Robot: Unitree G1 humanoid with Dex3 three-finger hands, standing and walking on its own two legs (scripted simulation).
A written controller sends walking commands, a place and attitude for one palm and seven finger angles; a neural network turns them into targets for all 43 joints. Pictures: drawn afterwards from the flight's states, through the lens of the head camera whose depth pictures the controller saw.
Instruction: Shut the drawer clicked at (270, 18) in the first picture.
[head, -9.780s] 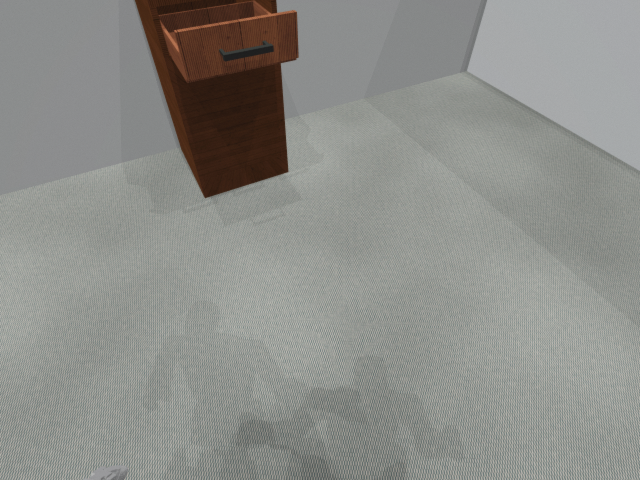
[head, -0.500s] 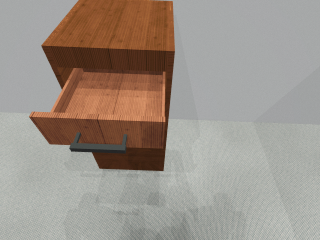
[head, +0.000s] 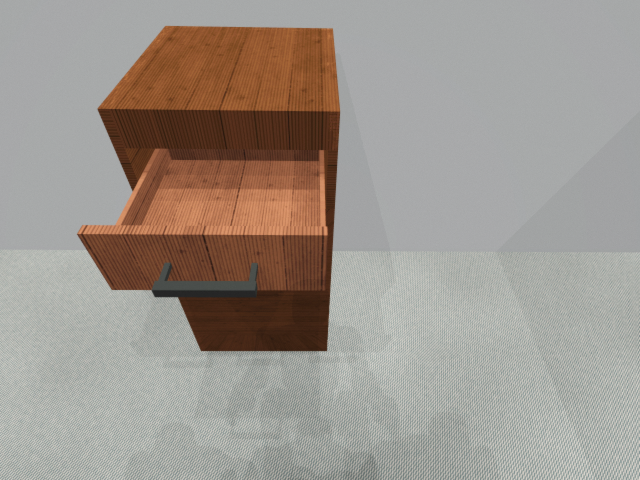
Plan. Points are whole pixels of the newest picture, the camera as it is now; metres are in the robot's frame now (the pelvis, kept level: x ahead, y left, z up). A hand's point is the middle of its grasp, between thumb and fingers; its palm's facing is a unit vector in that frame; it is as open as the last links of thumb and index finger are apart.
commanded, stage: come to a stop and stand still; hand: left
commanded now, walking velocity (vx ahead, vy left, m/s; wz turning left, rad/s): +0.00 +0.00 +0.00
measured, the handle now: (208, 279) +0.42 +0.21 -0.03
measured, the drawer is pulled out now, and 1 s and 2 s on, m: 0.23 0.23 0.23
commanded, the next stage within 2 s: look again from close up in 0.20 s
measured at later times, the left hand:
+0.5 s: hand out of the picture -0.02 +0.16 -0.17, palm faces +0.01 -0.98 -0.18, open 7.4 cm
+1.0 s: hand out of the picture +0.02 +0.16 -0.17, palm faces +0.02 -0.98 -0.19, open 7.4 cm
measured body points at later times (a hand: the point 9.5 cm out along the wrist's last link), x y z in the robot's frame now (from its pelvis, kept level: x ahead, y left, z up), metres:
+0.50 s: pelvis +0.00 +0.00 +0.00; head +0.02 +0.00 +0.45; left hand -0.02 +0.22 -0.15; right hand -0.01 -0.22 -0.16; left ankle +0.00 +0.10 -0.73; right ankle +0.03 -0.14 -0.73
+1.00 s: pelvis +0.02 -0.01 +0.00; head +0.02 -0.01 +0.45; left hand +0.02 +0.21 -0.15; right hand +0.01 -0.23 -0.16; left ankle +0.00 +0.10 -0.73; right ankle +0.03 -0.14 -0.73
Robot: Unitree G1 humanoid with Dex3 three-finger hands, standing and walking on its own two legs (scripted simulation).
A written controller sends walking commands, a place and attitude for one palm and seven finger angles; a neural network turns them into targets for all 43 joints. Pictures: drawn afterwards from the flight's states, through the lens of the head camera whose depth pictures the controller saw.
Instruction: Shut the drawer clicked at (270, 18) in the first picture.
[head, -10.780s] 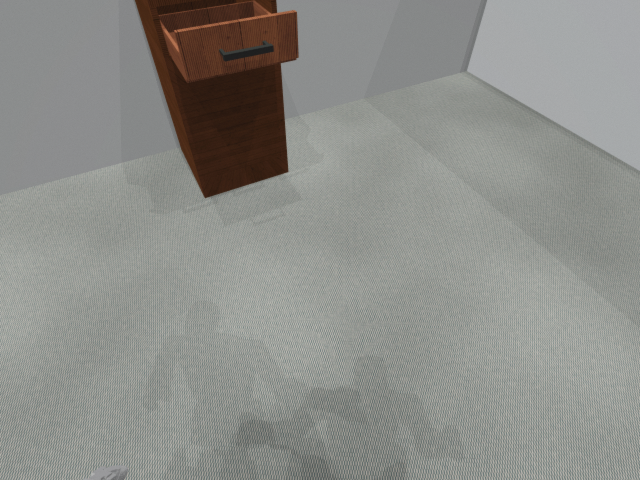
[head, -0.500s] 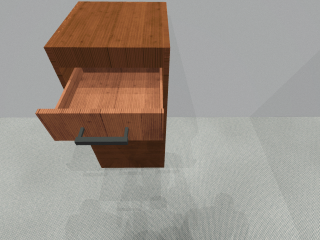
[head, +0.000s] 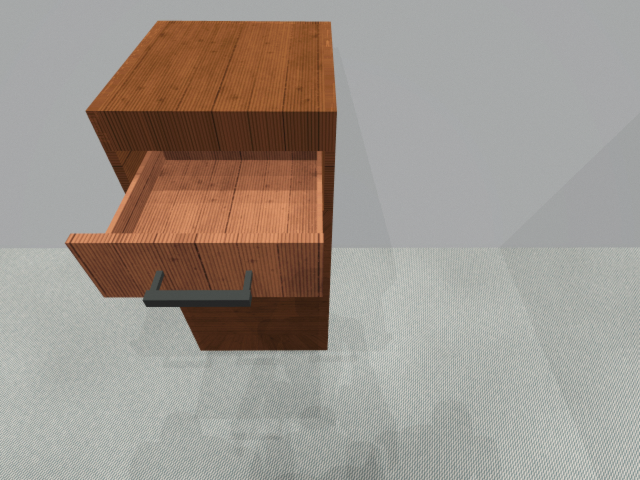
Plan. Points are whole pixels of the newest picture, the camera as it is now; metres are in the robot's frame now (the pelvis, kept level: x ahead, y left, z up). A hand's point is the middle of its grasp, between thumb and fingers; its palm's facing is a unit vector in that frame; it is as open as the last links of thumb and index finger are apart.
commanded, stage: shuffle to correct the standing spot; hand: left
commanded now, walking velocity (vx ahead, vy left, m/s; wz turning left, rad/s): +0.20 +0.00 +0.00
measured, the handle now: (201, 287) +0.40 +0.21 -0.03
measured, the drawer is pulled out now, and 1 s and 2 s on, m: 0.23 0.23 0.23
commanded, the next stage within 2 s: come to a stop and stand still in 0.04 s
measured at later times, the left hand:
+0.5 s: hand out of the picture +0.07 +0.19 -0.17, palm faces +0.05 -0.97 -0.23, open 7.3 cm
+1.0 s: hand out of the picture +0.08 +0.18 -0.17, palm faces +0.03 -0.97 -0.23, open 7.3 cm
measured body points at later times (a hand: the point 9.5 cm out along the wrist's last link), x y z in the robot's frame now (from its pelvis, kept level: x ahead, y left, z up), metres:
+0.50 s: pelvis +0.07 +0.01 +0.00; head +0.11 +0.00 +0.45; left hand +0.07 +0.24 -0.15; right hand +0.06 -0.21 -0.16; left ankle +0.00 +0.11 -0.72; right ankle +0.02 -0.12 -0.72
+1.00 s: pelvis +0.05 +0.00 +0.00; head +0.06 +0.00 +0.45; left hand +0.08 +0.23 -0.15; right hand +0.07 -0.23 -0.16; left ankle -0.01 +0.10 -0.74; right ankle +0.03 -0.11 -0.74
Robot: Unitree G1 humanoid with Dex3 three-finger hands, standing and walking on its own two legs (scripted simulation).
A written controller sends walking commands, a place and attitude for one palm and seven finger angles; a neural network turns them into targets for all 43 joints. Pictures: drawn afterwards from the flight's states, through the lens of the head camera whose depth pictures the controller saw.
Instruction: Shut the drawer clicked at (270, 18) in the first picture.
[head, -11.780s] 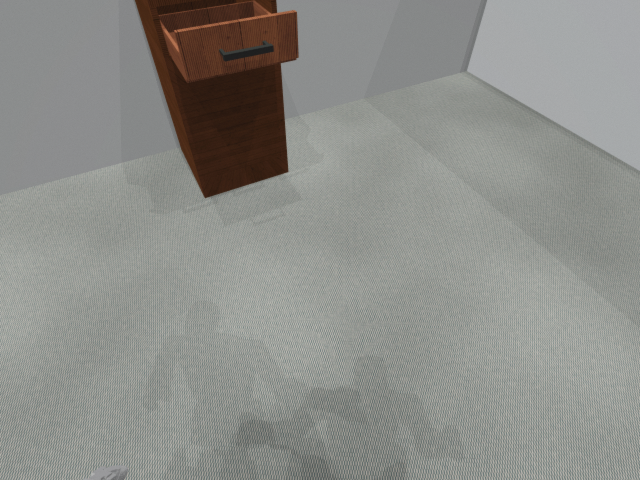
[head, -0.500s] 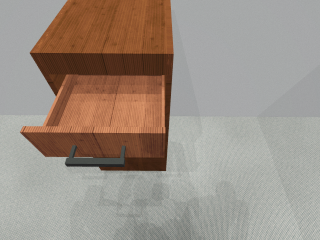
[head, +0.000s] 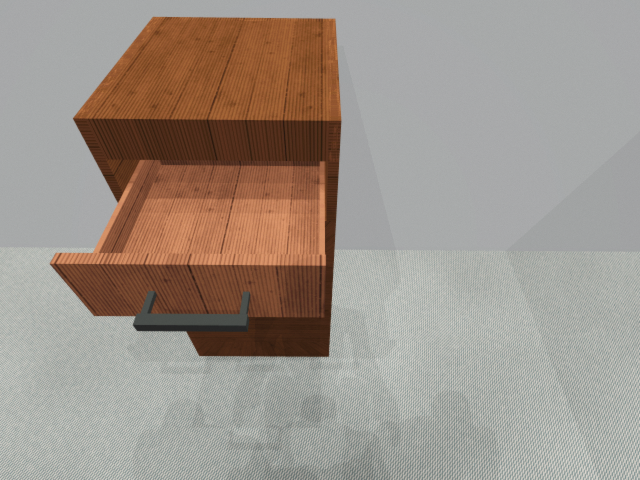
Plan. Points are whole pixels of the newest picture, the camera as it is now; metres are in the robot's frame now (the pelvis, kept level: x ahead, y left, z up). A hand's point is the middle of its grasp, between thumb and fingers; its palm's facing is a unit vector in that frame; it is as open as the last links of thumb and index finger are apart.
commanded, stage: come to a stop and stand still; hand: left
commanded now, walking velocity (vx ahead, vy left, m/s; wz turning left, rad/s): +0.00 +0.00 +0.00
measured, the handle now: (195, 310) +0.35 +0.21 -0.03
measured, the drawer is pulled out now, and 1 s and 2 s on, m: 0.23 0.23 0.23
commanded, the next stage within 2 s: look again from close up in 0.40 s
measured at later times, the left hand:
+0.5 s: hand out of the picture -0.06 +0.15 -0.17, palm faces +0.04 -0.99 -0.15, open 7.4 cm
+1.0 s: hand out of the picture -0.05 +0.20 -0.18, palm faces +0.04 -0.98 -0.19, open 7.4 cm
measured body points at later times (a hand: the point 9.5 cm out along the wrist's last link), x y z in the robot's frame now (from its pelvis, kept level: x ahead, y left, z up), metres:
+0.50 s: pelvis -0.02 +0.00 +0.00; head -0.01 +0.00 +0.45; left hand -0.06 +0.20 -0.16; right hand -0.07 -0.20 -0.16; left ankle -0.06 +0.10 -0.74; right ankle -0.02 -0.11 -0.74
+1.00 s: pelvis -0.05 +0.03 +0.00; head -0.06 +0.03 +0.45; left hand -0.06 +0.25 -0.16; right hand -0.04 -0.19 -0.16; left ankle -0.06 +0.10 -0.74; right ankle -0.02 -0.11 -0.74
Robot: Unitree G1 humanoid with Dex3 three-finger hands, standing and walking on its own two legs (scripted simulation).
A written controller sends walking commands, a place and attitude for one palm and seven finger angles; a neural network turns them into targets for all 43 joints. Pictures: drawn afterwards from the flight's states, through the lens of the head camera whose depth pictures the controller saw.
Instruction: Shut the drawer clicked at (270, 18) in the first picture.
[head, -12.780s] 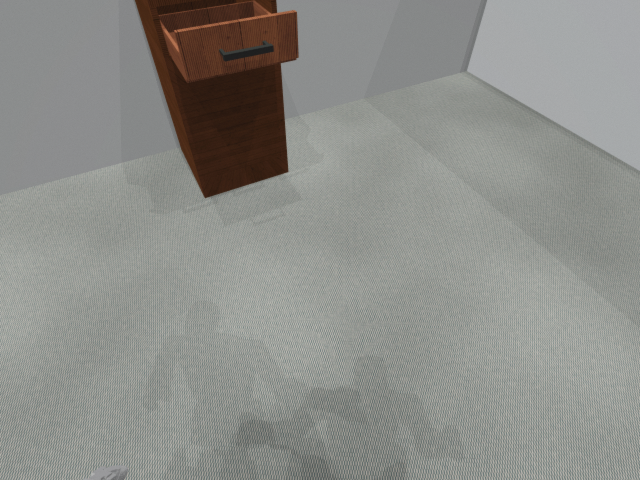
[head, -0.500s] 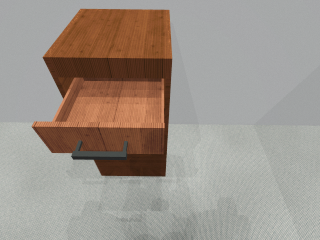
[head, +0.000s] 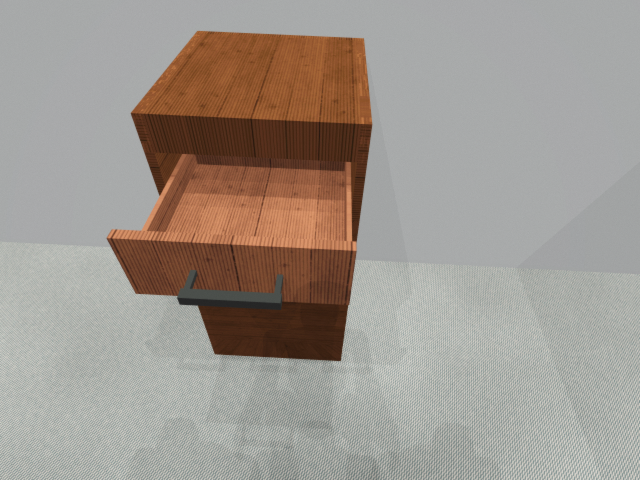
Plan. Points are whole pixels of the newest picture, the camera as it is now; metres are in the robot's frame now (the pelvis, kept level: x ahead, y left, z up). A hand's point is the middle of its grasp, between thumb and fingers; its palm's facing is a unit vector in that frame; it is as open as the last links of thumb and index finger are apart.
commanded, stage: shuffle to correct the standing spot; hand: left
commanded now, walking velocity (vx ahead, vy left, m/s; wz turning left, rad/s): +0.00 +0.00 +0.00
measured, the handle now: (233, 288) +0.41 +0.17 -0.03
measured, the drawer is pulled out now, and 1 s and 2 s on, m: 0.23 0.23 0.23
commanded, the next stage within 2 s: come to a stop and stand still in 0.20 s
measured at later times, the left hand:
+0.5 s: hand out of the picture +0.01 +0.12 -0.18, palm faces +0.01 -0.99 -0.13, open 7.4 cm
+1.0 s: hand out of the picture +0.07 +0.18 -0.17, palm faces -0.03 -0.96 -0.28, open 7.4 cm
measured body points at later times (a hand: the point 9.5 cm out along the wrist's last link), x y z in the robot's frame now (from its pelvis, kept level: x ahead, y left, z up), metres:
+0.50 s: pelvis +0.05 -0.02 +0.00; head +0.06 -0.01 +0.45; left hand +0.01 +0.18 -0.17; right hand +0.02 -0.23 -0.16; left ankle -0.01 +0.08 -0.74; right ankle +0.02 -0.14 -0.74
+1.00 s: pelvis +0.00 -0.02 -0.01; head +0.00 -0.02 +0.44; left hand +0.07 +0.23 -0.15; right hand +0.06 -0.26 -0.16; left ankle -0.01 +0.08 -0.74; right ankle +0.02 -0.14 -0.74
